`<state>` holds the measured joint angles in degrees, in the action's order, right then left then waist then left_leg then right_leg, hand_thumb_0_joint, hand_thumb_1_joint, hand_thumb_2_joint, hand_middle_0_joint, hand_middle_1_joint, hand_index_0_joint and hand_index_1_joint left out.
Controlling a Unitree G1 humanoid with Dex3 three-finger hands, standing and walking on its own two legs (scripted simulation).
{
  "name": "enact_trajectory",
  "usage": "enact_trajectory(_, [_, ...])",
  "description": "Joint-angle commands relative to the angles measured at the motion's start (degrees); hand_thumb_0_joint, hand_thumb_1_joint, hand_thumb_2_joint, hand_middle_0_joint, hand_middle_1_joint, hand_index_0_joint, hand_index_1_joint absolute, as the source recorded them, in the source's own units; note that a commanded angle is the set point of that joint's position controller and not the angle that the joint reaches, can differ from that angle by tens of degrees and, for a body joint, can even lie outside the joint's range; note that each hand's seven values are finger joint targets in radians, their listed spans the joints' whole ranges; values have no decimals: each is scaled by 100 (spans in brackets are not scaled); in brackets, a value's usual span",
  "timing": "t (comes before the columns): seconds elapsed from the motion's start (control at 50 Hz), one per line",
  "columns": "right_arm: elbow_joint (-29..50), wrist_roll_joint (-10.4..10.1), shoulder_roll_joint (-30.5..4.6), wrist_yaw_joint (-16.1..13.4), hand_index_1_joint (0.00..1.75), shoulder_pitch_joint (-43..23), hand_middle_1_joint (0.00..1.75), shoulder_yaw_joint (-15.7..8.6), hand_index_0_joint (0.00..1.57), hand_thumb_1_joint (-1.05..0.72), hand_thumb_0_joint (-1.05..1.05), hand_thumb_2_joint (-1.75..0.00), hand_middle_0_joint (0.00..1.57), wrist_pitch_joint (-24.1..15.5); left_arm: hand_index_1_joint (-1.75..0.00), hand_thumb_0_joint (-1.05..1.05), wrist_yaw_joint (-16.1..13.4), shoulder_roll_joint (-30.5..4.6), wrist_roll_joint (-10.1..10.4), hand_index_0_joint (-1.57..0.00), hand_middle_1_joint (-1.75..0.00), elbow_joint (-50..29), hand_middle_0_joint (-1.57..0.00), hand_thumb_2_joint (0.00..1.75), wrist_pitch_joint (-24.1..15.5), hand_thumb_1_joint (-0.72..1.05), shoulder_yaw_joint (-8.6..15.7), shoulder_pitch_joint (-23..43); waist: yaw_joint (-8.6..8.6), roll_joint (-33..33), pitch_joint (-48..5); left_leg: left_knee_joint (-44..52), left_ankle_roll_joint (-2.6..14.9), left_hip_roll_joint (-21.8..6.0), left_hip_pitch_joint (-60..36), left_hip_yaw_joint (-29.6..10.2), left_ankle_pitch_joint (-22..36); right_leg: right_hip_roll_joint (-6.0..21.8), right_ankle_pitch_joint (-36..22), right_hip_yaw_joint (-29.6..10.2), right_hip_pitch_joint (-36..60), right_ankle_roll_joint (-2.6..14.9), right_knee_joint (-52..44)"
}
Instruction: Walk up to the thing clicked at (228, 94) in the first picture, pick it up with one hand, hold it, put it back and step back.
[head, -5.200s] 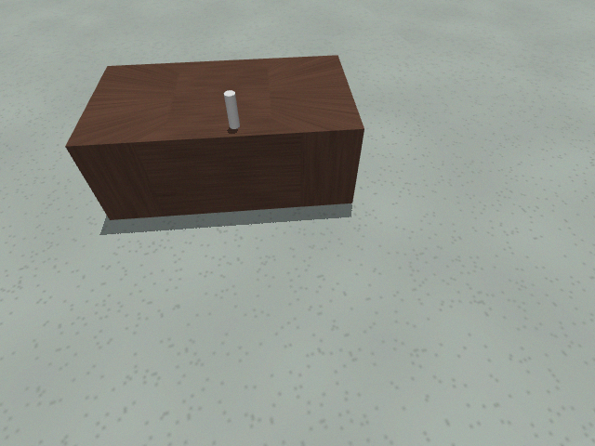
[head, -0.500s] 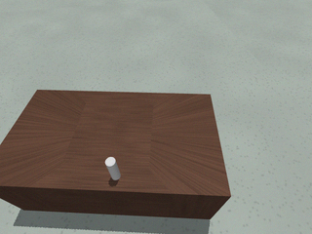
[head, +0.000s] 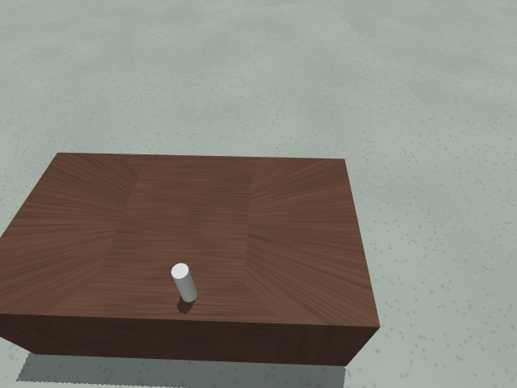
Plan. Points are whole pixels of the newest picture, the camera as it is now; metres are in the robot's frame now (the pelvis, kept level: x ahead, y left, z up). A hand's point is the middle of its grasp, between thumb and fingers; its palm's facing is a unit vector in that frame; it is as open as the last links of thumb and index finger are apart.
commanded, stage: stand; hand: left
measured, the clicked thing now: (185, 283) +0.41 +0.21 -0.29
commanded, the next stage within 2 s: none
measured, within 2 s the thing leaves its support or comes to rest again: neither
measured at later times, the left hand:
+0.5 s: hand out of the picture +0.07 +0.25 -0.15, palm faces +0.00 -0.94 -0.35, open 7.4 cm
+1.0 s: hand out of the picture +0.08 +0.24 -0.15, palm faces -0.01 -0.94 -0.35, open 7.4 cm
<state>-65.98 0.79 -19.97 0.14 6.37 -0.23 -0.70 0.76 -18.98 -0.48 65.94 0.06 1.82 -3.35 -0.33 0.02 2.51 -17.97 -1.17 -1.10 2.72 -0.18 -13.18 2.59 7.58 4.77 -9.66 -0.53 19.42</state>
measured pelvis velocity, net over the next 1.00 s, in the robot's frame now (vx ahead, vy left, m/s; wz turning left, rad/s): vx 0.01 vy -0.01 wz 0.00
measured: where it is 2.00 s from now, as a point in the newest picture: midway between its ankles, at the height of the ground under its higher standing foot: outside the picture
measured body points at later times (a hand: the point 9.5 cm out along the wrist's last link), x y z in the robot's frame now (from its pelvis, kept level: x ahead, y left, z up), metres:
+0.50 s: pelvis +0.00 -0.01 +0.00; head +0.01 -0.01 +0.45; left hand +0.07 +0.30 -0.13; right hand +0.08 -0.31 -0.14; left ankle -0.04 +0.13 -0.75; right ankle +0.03 -0.12 -0.75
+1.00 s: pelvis +0.01 -0.01 +0.00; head +0.01 -0.02 +0.45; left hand +0.08 +0.29 -0.13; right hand +0.07 -0.31 -0.14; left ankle -0.04 +0.13 -0.75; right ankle +0.03 -0.12 -0.75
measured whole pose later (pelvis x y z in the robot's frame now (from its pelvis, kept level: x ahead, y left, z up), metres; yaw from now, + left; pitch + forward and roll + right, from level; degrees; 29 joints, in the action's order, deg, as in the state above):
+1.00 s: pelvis +0.01 -0.01 +0.00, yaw +0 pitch -2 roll +0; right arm -64.7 0.9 -20.3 0.4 7.5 0.3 -0.3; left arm 0.5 -19.8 -0.3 65.2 -0.7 0.1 -5.6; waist -0.4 0.9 2.3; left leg -16.4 -2.2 -2.1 1.4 -0.2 -12.9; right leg 1.6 8.2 4.9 -9.2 0.5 19.5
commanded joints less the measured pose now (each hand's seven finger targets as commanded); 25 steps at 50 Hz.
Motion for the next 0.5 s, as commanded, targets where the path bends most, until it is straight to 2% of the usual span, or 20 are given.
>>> enact_trajectory(0.0, [404,-7,-1248,-90,30,-285,30,-194,20,-90,0,-90,20,-110,-30,0,-69,-1277,21,-20,-30,-346,-20,90,-150,90,164,285,5,75,-433,419,140,-689,537,-453,996,625,-662,-647,725,131,-202])
enact_trajectory(0.08, [407,-9,-1230,-78,30,-242,30,-178,20,-90,0,-90,20,-106,-30,0,-71,-1265,7,-20,-30,-375,-20,90,-157,90,126,256,26,70,-435,454,124,-670,504,-427,1036,629,-769,-633,710,130,-211])
enact_trajectory(0.14, [419,-15,-1237,-69,30,-286,30,-182,20,-90,0,-90,20,-91,-30,0,-81,-1275,11,-20,-30,-343,-20,90,-155,90,107,194,1,-9,-347,449,143,-686,439,-449,863,604,-486,-614,584,113,-259])
enact_trajectory(0.24, [419,-11,-1247,-48,30,-245,30,-192,20,-90,0,-90,20,-80,-30,0,-89,-1315,13,-20,-30,-352,-20,90,-180,90,88,105,-9,-9,-367,433,152,-675,401,-436,761,620,-369,-655,546,132,-302])
enact_trajectory(0.36, [441,-6,-1225,-41,30,-212,30,-195,20,-90,0,-90,20,-65,-30,0,-99,-1357,16,-20,-30,-383,-20,90,-189,90,72,86,21,-61,-378,373,135,-654,397,-409,782,622,-519,-666,523,136,-316])
enact_trajectory(0.42, [448,-13,-1236,-42,30,-217,30,-192,20,-90,0,-90,20,-68,-30,0,-101,-1345,13,-20,-30,-388,-20,90,-200,90,67,33,9,1,-449,375,146,-667,389,-408,868,644,-824,-663,636,152,-254])
enact_trajectory(0.48, [435,-11,-1234,-43,30,-179,30,-179,20,-90,0,-90,20,-72,-30,0,-98,-1334,26,-20,-30,-380,-20,90,-199,90,59,9,-4,-5,-411,379,133,-683,338,-399,882,636,-735,-672,578,157,-262])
